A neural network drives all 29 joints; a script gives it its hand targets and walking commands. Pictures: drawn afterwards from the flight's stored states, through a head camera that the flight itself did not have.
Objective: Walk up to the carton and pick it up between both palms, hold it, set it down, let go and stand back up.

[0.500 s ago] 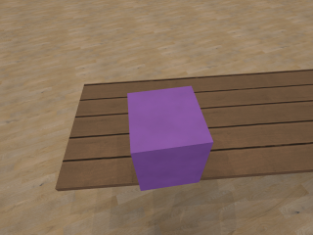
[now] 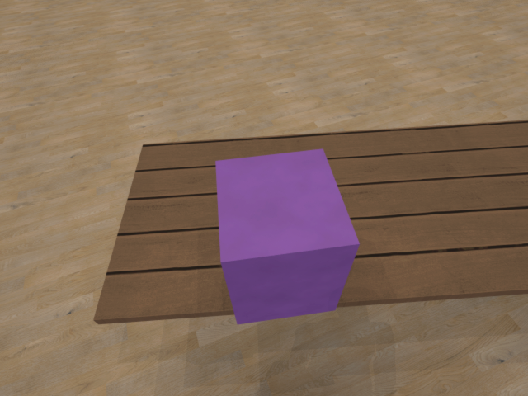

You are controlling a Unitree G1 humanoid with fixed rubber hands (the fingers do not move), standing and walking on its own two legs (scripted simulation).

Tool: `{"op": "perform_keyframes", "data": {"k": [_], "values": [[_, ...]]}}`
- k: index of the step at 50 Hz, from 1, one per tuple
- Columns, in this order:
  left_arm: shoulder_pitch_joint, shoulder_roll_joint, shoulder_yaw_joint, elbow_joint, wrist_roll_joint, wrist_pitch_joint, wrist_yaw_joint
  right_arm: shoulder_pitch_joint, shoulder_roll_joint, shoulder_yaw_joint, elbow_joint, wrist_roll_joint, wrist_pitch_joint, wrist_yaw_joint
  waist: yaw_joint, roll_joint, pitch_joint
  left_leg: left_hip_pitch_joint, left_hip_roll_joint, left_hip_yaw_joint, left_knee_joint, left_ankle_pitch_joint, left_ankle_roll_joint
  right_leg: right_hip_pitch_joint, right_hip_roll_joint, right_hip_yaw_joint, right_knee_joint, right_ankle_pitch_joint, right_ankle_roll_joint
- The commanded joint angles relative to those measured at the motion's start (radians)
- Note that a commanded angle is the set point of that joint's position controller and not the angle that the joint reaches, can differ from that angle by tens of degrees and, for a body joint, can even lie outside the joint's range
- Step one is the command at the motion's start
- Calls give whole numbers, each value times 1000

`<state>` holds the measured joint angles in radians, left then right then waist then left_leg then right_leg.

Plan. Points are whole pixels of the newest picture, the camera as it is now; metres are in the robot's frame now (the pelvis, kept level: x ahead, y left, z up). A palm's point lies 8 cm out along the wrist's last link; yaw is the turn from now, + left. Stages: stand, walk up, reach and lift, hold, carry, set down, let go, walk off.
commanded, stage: stand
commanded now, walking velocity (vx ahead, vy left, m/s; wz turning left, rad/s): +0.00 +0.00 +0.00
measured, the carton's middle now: (278, 239) +0.40 +0.00 -0.05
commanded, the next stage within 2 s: none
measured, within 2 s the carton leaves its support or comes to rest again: neither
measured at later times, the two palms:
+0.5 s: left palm out of the picture -0.03 +0.19 -0.15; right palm out of the picture -0.03 -0.20 -0.15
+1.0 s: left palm out of the picture -0.03 +0.19 -0.15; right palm out of the picture -0.03 -0.20 -0.15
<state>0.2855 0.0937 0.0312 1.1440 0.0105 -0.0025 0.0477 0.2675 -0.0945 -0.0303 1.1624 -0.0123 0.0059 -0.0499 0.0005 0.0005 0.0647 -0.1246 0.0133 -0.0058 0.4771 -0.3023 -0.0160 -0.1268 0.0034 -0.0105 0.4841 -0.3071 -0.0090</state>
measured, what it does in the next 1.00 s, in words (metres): stands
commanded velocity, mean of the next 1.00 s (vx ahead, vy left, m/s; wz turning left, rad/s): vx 0.00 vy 0.00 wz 0.00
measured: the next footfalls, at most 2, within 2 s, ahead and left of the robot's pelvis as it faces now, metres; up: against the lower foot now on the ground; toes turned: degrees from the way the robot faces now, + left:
none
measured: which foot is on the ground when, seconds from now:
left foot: down 0.00-1.00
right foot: down 0.00-1.00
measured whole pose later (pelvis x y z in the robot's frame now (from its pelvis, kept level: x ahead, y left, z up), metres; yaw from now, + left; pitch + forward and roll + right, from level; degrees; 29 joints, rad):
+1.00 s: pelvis +0.00 +0.00 +0.00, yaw +0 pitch -3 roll +0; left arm 0.29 0.08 0.02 1.18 0.01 -0.01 0.05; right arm 0.28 -0.09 -0.02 1.20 -0.01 0.00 -0.05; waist 0.00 0.00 0.07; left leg -0.11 0.02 0.00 0.45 -0.29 -0.02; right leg -0.12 0.01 -0.02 0.46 -0.29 -0.01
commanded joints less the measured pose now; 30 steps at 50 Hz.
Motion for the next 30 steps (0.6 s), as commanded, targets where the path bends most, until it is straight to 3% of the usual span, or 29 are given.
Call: {"op": "perform_keyframes", "data": {"k": [1, 30], "values": [[80, 82, 10, -3, 0, -9, 6, 71, -82, -10, -1, -1, -7, -6, -1, 1, 43, -30, 66, -39, -83, 261, 32, -44, -78, 66, -108, 256, -18], [99, 66, -2, 28, 1, -9, 6, 94, -65, 2, 28, -1, -9, -5, -1, -5, 51, -29, 72, -39, -100, 258, 28, -39, -82, 64, -123, 255, -17]]}}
